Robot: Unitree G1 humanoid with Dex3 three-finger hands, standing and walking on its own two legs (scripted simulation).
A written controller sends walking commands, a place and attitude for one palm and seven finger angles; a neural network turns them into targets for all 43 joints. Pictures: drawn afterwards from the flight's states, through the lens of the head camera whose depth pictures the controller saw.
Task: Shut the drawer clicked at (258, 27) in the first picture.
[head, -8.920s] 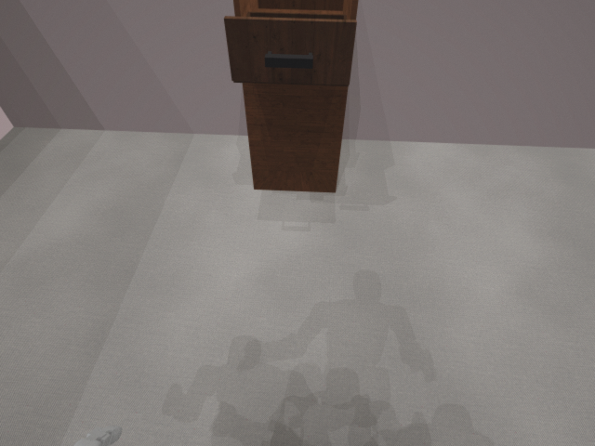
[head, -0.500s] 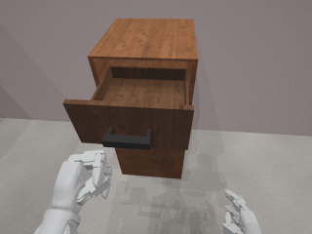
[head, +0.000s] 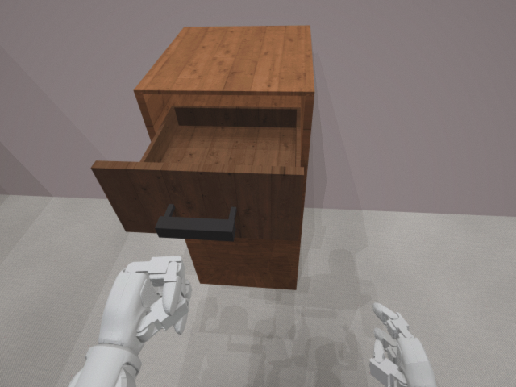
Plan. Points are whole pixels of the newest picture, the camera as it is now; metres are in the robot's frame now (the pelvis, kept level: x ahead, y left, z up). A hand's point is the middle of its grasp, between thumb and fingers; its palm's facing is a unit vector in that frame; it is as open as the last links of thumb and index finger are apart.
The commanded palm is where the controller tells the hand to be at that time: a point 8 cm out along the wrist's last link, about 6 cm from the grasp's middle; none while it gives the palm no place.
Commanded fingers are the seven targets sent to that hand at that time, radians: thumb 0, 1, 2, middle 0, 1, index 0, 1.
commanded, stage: bring the fist close to the handle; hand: left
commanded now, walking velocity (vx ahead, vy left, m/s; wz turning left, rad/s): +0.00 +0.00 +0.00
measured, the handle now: (199, 219) +0.39 +0.15 +0.05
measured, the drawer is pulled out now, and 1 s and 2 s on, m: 0.27 0.27 0.22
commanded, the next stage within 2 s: push the drawer shut in 1.22 s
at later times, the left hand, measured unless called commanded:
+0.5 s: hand (189, 281) +0.25 +0.12 +0.08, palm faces +0.03 -1.00 -0.03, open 3.3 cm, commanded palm +0.22 +0.17 +0.08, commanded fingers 0.00 0.90 0.90 -1.40 -1.60 -1.40 -1.60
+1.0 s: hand (214, 272) +0.28 +0.10 +0.05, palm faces -0.06 -1.00 -0.03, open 3.3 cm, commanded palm +0.26 +0.16 +0.05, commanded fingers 0.00 0.90 0.90 -1.40 -1.60 -1.40 -1.60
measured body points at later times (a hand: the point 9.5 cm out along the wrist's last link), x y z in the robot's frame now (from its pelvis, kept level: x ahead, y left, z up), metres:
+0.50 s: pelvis +0.01 +0.00 -0.01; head +0.03 -0.01 +0.44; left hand +0.24 +0.18 +0.08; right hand +0.18 -0.22 -0.08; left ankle -0.04 +0.10 -0.72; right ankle +0.03 -0.09 -0.72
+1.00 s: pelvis +0.00 +0.02 -0.02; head +0.05 +0.00 +0.43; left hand +0.28 +0.15 +0.05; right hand +0.16 -0.21 -0.12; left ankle -0.04 +0.10 -0.72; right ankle +0.03 -0.09 -0.72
